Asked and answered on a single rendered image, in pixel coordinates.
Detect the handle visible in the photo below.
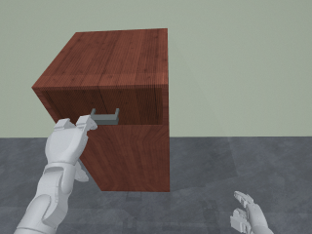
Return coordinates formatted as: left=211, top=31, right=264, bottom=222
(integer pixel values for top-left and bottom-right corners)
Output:
left=90, top=108, right=120, bottom=125

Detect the cabinet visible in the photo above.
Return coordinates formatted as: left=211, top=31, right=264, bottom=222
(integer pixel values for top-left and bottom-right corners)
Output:
left=31, top=28, right=170, bottom=192

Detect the drawer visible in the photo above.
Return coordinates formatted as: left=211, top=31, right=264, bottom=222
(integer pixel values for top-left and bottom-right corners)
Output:
left=41, top=88, right=163, bottom=126

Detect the right robot hand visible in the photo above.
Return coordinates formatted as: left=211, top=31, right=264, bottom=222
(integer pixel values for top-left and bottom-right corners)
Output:
left=230, top=191, right=268, bottom=234

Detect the robot left forearm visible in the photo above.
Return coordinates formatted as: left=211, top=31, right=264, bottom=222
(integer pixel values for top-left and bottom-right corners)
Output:
left=14, top=162, right=76, bottom=234

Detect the left robot hand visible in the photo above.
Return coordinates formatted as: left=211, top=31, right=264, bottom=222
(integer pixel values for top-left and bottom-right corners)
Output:
left=45, top=115, right=98, bottom=182

